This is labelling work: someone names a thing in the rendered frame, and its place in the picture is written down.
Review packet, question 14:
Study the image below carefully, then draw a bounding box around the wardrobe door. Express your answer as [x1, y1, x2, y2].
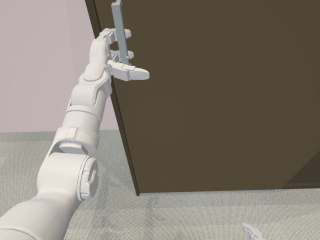
[287, 151, 320, 184]
[94, 0, 320, 193]

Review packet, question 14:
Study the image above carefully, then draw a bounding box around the robot left hand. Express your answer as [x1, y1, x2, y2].
[89, 28, 150, 81]

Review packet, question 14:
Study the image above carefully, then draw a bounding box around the left robot upper arm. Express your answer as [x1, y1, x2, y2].
[0, 152, 99, 240]

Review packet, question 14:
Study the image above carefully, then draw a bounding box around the left robot forearm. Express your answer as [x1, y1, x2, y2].
[37, 62, 112, 191]

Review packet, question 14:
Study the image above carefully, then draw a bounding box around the handle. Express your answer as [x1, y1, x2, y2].
[111, 0, 131, 81]

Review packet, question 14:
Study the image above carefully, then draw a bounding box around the robot right hand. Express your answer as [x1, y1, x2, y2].
[241, 222, 266, 240]

